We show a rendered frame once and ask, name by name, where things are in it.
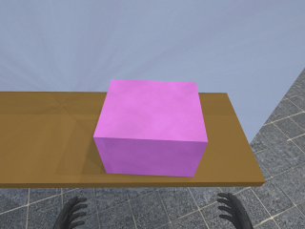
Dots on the carton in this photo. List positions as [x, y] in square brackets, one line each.
[151, 128]

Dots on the table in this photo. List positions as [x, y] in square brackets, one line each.
[46, 141]

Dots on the right robot hand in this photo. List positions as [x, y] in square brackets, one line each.
[239, 217]

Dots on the left robot hand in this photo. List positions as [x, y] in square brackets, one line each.
[67, 215]

